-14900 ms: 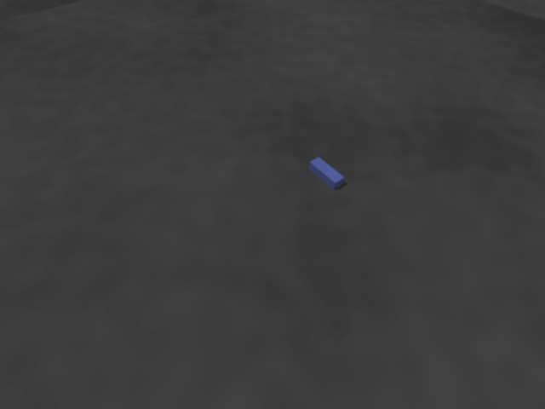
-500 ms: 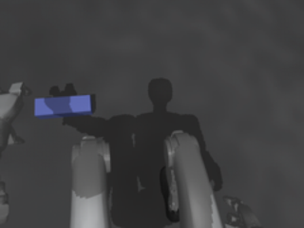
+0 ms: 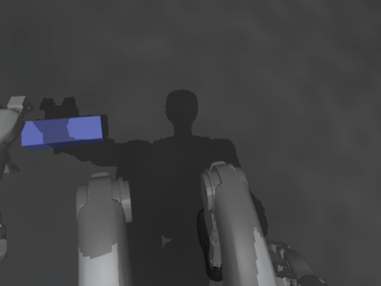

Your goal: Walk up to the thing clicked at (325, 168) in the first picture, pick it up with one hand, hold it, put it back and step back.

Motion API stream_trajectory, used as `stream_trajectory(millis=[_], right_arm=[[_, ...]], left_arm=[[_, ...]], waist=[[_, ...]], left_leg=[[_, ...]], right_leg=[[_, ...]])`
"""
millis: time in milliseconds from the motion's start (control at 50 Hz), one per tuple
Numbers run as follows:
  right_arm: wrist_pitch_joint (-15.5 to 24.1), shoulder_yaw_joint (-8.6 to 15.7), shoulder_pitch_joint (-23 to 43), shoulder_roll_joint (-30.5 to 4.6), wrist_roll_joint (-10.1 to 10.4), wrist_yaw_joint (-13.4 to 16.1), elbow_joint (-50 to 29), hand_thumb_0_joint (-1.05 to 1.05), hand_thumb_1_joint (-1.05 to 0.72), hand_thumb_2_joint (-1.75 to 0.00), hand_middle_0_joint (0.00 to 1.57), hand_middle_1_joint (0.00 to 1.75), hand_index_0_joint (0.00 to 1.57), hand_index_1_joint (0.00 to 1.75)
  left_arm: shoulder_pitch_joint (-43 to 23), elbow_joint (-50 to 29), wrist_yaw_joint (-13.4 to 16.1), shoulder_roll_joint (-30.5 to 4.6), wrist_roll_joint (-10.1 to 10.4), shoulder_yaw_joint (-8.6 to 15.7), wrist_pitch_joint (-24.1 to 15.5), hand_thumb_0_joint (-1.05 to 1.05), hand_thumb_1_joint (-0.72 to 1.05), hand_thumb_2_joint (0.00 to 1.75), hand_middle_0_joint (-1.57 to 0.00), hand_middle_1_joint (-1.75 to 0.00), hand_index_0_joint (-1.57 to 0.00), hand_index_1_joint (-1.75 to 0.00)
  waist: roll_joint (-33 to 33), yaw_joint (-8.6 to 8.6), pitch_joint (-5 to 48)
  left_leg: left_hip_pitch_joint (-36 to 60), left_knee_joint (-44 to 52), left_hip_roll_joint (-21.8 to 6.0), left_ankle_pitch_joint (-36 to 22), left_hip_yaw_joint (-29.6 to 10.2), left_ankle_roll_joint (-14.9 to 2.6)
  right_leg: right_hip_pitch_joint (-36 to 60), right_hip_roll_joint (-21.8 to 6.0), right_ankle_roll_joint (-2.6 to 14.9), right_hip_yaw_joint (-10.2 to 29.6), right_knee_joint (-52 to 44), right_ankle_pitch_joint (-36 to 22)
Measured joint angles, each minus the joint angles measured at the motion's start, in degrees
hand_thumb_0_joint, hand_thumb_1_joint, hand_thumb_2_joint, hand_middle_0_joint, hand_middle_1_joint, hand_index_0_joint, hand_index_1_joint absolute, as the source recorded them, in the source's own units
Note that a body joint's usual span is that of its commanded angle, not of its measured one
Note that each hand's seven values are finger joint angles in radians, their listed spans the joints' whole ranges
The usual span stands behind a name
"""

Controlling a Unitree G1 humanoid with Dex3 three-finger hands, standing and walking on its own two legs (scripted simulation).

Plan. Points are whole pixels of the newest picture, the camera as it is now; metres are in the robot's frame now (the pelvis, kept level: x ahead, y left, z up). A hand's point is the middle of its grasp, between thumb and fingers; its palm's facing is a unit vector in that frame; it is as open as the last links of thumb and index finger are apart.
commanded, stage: rise first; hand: left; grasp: from above
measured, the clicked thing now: (65, 132) +0.47 +0.28 -0.31
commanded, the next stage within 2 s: approach in 0.46 s
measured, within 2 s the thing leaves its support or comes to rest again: neither
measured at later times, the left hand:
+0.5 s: hand (20, 139) +0.41 +0.33 -0.18, palm faces -0.44 -0.09 -0.89, open 14.1 cm
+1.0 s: hand (63, 114) +0.48 +0.25 -0.19, palm faces -0.36 -0.04 -0.93, open 14.0 cm
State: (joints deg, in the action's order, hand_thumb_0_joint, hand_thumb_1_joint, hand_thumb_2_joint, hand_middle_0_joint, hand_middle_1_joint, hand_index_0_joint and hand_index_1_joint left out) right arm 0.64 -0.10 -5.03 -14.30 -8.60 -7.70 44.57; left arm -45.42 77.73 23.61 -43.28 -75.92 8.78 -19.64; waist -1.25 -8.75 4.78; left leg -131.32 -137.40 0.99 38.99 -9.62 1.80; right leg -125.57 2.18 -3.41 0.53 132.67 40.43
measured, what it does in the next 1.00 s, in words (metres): stands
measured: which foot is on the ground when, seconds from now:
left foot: down 0.00-1.00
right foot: down 0.00-1.00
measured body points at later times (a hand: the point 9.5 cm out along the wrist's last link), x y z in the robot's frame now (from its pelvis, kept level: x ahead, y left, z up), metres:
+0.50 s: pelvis +0.01 +0.00 -0.01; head +0.24 +0.07 +0.37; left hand +0.43 +0.33 -0.13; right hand +0.08 -0.28 -0.12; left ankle +0.08 +0.13 -0.30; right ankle +0.10 -0.15 -0.30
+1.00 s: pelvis +0.01 -0.01 -0.01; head +0.24 +0.06 +0.36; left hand +0.49 +0.25 -0.14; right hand +0.06 -0.29 -0.11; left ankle +0.08 +0.13 -0.30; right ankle +0.10 -0.15 -0.30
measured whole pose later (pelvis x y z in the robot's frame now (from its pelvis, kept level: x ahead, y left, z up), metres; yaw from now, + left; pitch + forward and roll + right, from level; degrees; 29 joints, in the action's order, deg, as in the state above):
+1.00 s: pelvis +0.01 -0.01 -0.01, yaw -1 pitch +34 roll -8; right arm 3.3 -3.1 -6.0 -15.5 -9.9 -8.8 43.5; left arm -56.1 86.8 31.7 -40.1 -76.5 6.3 -10.5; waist -0.9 -16.2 2.9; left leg -134.2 -139.7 0.5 39.9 -11.0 3.1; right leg -129.6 2.9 -3.9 -0.3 134.8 40.0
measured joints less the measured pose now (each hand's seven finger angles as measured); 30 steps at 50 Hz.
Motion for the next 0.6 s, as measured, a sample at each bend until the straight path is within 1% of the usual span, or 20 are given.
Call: stream_trajectory(millis=[100, 220, 440, 600], right_arm=[[0.27, -0.14, -0.08, 0.07, -0.38, -0.15, 0.11, 0.0, -0.91, -0.9, 0.2, 0.3, 0.21, 0.3], [0.5, -0.22, -0.32, -0.16, -0.62, -0.21, 0.27, 0.0, -0.91, -0.9, 0.2, 0.3, 0.21, 0.3], [0.88, -0.57, -0.68, -0.7, -0.93, -0.51, 0.28, 0.0, -0.91, -0.9, 0.2, 0.3, 0.21, 0.3], [0.72, -0.86, -0.55, -1.06, -1.34, -0.71, 0.43, 0.0, -0.91, -0.9, 0.2, 0.3, 0.21, 0.3]], left_arm=[[-0.63, 1.23, 1.41, -0.02, -0.23, 0.22, 0.49, 0.0, -0.49, 0.97, -0.1, -0.96, -0.11, -0.96], [-1.11, 2.2, 2.24, -0.09, -0.13, 0.68, 1.26, 0.0, -0.51, 0.98, -0.09, -0.99, -0.1, -0.99], [-1.91, 3.56, 2.44, -0.82, 0.65, 1.48, 1.75, 0.0, -0.52, 0.99, -0.08, -1.02, -0.09, -1.01], [-2.12, 4.01, 2.49, -1.55, 0.76, 1.91, 0.96, 0.0, -0.53, 1.0, -0.08, -1.02, -0.09, -1.01]], waist=[[-0.17, -0.39, -0.16], [-0.12, -0.94, -0.23], [-0.14, -1.81, -1.25], [-0.14, -2.04, -2.02]], left_leg=[[-0.51, -0.59, -0.02, 0.35, 0.06, 0.0], [-1.09, -1.13, -0.04, 0.66, -0.13, 0.2], [-1.39, -1.67, -0.08, 1.02, -0.7, 0.78], [-1.51, -2.19, -0.05, 1.3, -1.16, 1.18]], right_leg=[[-0.56, 0.05, -0.06, 0.13, 0.63, 0.3], [-1.26, 0.12, -0.32, 0.08, 1.17, 0.48], [-1.94, 0.25, -0.67, -0.26, 1.76, 0.5], [-2.27, 0.32, -0.92, -0.53, 2.28, 0.57]])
